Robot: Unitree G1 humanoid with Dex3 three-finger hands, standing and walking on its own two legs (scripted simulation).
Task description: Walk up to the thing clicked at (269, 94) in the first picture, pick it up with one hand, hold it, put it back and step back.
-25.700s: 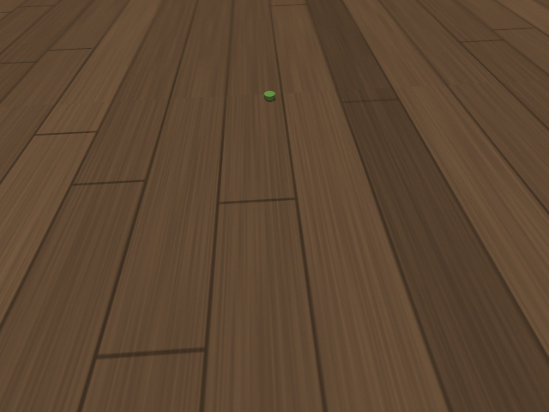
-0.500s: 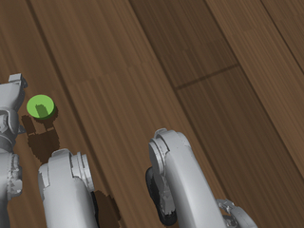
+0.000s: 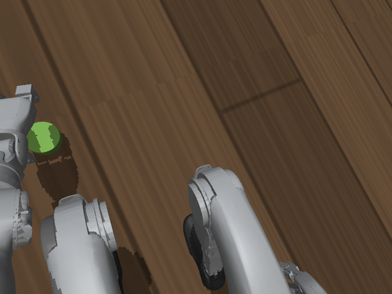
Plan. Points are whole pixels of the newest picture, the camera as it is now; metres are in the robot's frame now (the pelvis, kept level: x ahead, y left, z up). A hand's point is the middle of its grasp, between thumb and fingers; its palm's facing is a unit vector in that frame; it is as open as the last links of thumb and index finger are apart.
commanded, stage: approach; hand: left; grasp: from above
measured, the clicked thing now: (43, 138) +0.49 +0.27 -0.30
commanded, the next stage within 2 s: close in in 0.40 s
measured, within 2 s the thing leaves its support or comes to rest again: neither
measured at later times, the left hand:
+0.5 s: hand (19, 132) +0.47 +0.28 -0.18, palm faces -0.45 -0.10 -0.89, open 14.0 cm
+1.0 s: hand (38, 139) +0.46 +0.26 -0.23, palm faces -0.48 -0.10 -0.87, open 14.0 cm
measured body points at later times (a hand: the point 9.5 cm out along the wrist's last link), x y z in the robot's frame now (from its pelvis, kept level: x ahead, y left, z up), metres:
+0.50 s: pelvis +0.00 +0.00 +0.00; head +0.25 +0.07 +0.37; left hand +0.49 +0.28 -0.13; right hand +0.03 -0.26 -0.10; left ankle +0.08 +0.14 -0.28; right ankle +0.10 -0.12 -0.28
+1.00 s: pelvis +0.00 +0.00 -0.01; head +0.26 +0.09 +0.35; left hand +0.48 +0.26 -0.18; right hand +0.03 -0.26 -0.09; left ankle +0.08 +0.14 -0.28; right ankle +0.10 -0.12 -0.28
